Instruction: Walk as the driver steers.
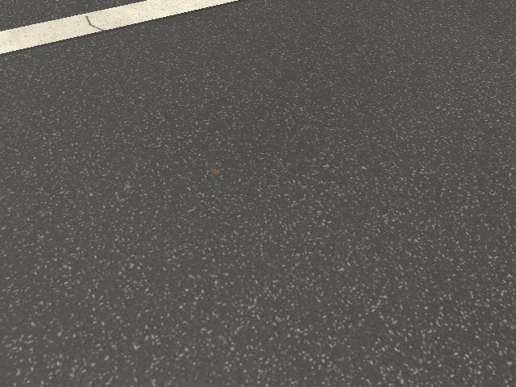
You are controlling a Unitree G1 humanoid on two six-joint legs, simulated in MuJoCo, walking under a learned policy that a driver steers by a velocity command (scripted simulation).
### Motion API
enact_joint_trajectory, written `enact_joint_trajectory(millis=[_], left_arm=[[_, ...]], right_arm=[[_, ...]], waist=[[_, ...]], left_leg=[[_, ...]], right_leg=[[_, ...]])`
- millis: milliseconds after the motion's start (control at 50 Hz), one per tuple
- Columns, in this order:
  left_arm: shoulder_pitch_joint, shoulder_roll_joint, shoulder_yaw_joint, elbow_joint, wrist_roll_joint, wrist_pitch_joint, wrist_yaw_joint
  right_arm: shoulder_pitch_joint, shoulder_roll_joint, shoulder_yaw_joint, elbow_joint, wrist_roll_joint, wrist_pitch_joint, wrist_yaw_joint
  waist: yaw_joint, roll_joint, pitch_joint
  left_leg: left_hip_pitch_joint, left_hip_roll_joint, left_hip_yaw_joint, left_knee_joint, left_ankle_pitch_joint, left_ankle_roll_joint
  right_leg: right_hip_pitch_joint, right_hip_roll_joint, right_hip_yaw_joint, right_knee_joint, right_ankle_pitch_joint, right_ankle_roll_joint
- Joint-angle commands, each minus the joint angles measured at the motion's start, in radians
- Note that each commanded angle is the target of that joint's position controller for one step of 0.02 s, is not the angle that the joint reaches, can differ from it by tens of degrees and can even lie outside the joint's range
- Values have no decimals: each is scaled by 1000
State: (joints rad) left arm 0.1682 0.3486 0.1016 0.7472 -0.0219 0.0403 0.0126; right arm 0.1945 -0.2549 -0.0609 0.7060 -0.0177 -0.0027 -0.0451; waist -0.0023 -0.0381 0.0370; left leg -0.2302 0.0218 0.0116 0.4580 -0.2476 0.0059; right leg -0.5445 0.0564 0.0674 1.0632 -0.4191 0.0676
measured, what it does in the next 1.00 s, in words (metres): steps on the spot, turning right: right foot, then left foot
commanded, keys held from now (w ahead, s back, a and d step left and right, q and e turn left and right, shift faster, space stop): e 0.62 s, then no key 0.38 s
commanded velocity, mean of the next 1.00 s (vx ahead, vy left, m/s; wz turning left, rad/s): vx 0.00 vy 0.00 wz -0.46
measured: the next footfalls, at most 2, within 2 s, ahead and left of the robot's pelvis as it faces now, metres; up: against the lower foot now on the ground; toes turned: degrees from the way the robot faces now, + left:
right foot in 0.22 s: +0.04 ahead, -0.14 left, +0.00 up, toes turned -10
left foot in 0.68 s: +0.11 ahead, +0.06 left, +0.00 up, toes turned -29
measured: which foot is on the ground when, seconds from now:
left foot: down 0.00-0.22, up 0.24-0.66, down 0.68-1.00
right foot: up 0.00-0.20, down 0.22-0.68, up 0.70-0.98, down 1.00-1.00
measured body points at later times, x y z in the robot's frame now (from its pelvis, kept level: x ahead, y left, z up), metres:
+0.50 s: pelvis +0.00 -0.05 +0.00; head +0.04 -0.08 +0.45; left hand +0.24 +0.19 -0.08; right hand +0.08 -0.37 -0.11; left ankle +0.07 +0.10 -0.69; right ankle +0.00 -0.14 -0.74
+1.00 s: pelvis +0.01 -0.03 -0.01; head +0.04 -0.03 +0.44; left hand +0.26 +0.14 -0.11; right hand +0.01 -0.32 -0.11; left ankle +0.08 +0.08 -0.74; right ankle -0.07 -0.14 -0.74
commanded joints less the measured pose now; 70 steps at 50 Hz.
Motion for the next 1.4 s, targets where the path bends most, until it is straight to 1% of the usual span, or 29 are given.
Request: enact_joint_trajectory(millis=[20,140,200,220,240,260,280,320,460,640,660,680,700,720,740,780,880,920,980,1000,1020,1040,1080,1160,1200,1240,1300,1360,1400], left_arm=[[-46,22,-4,-97,-7,1,-9],[-70,43,-6,-158,-4,8,-42],[21,57,11,-139,3,12,-41],[68,118,32,-135,2,11,-28],[89,255,58,-160,16,7,-10],[125,209,41,-166,46,-17,-24],[88,180,31,-162,47,-36,-29],[-6,126,17,-166,11,-41,-15],[-25,131,14,-175,10,-18,16],[-67,135,16,-192,-2,2,7],[-64,116,10,-192,-5,5,12],[-18,71,-5,-188,6,3,14],[19,44,-11,-200,7,-6,12],[5,119,11,-192,22,-17,16],[18,160,29,-174,15,-17,15],[40,121,26,-138,13,-1,20],[-10,-1,-22,-147,14,1,10],[-29,3,-25,-149,9,-2,4],[37,19,-21,-110,17,-6,-1],[44,58,-18,-118,27,-7,4],[54,131,-5,-125,35,-3,14],[11,72,-20,-105,40,-6,5],[-7,9,-36,-110,49,-21,-5],[51,35,-35,-82,34,-38,4],[110,95,-18,-74,25,-32,8],[150,106,-16,-62,20,-46,13],[134,84,-19,-60,3,-68,11],[49,91,-17,-76,-8,-61,0],[53,31,-34,-77,8,-64,-6]], right_arm=[[-24,-156,-41,-66,6,-4,-8],[-10,-225,-67,-57,23,11,5],[-17,-207,-65,-41,50,-1,13],[38,-169,-56,-24,31,-8,18],[19,-89,-24,-82,-31,-14,24],[-83,-136,-35,-104,-11,-18,17],[-108,-168,-45,-105,17,-13,13],[-91,-174,-52,-80,11,-2,-4],[-70,-124,-37,-74,11,-4,3],[-27,-138,-46,-76,26,-38,37],[0,-143,-49,-66,21,-41,39],[11,-192,-58,-74,3,-40,35],[-34,-269,-70,-80,-19,-29,33],[-28,-216,-60,-91,-30,-32,35],[-50,-184,-47,-99,-19,-35,32],[-100,-149,-34,-100,10,-34,29],[-83,-130,-20,-77,8,-15,26],[-43,-162,-28,-64,12,-4,28],[-11,-148,-16,-43,32,-4,32],[21,-133,-7,-34,21,-17,38],[44,-108,4,-41,-11,-35,50],[27,-71,14,-41,-14,-40,47],[-54,-114,5,-33,-9,-35,41],[-18,-99,6,-6,6,-18,26],[-48,-100,2,-17,25,-28,25],[-97,-111,-6,-45,44,-52,33],[-90,-110,-6,-48,52,-84,59],[35,-97,-5,16,39,-96,78],[202,-124,-22,76,38,-89,73]], waist=[[-22,181,-66],[-42,227,-100],[15,194,-109],[18,59,-149],[-6,-282,-164],[88,-189,-243],[71,-110,-189],[26,-47,-128],[8,-85,-139],[-12,-126,-131],[-26,-112,-140],[-5,-12,-168],[59,256,-117],[14,277,-117],[20,206,-102],[34,159,-70],[1,222,-99],[-28,247,-108],[6,203,-97],[-5,147,-119],[-46,-23,-151],[-57,-136,-145],[-12,-62,-82],[0,-77,-38],[43,-144,45],[66,-174,122],[52,-129,93],[-27,-83,4],[-94,-26,-53]], left_leg=[[181,234,-132,-103,489,199],[154,283,-74,-64,482,198],[79,252,-5,71,389,111],[-55,193,78,241,226,26],[-390,45,134,567,-395,-86],[-451,-9,-45,735,-485,-92],[-468,11,-78,792,-416,-82],[-474,34,-94,731,-261,-75],[-322,-24,-92,448,-96,-101],[-80,-64,-90,32,-26,-50],[9,-39,-87,-78,92,-32],[118,107,-207,-114,175,19],[137,270,-421,-143,355,158],[88,373,-536,-163,379,283],[66,347,-480,-156,347,286],[62,242,-338,-133,284,211],[90,158,-192,-101,369,192],[101,172,-211,-86,376,204],[42,154,-205,-51,343,150],[-22,137,-189,-36,272,87],[-81,63,-107,39,138,26],[2,27,-54,-10,7,-24],[28,17,-42,13,68,-51],[-5,-22,4,69,-47,-42],[-175,-56,52,210,-181,-30],[-310,-10,-9,343,-252,8],[-379,45,-40,317,-280,56],[1,-26,53,78,20,48],[263,-31,26,44,45,38]], right_leg=[[-111,-56,-34,-29,38,41],[104,-62,-132,-330,43,-3],[303,-21,-152,-613,258,-78],[486,-91,-22,-667,514,-126],[664,-386,380,-636,980,-297],[608,-464,472,-670,959,-455],[569,-409,381,-683,871,-427],[502,-309,281,-687,703,-326],[401,-228,274,-707,495,-302],[349,-187,437,-635,428,-258],[318,-156,415,-601,391,-220],[239,-101,347,-498,221,-162],[64,68,148,-340,-79,-97],[24,52,110,-103,-242,-46],[13,31,125,30,-199,-28],[-3,22,123,96,-96,6],[147,-35,6,-227,-44,37],[216,-39,-36,-380,-34,31],[402,-32,-51,-737,268,-21],[504,-98,33,-728,386,-55],[562,-214,137,-656,601,-106],[405,-221,144,-658,416,-166],[341,-155,114,-686,234,-135],[314,-135,120,-716,-2,-136],[313,-233,286,-824,-335,-220],[317,-330,439,-894,-359,-293],[430,-347,406,-882,-191,-298],[280,-240,206,-812,8,-243],[138,-170,118,-648,35,-190]])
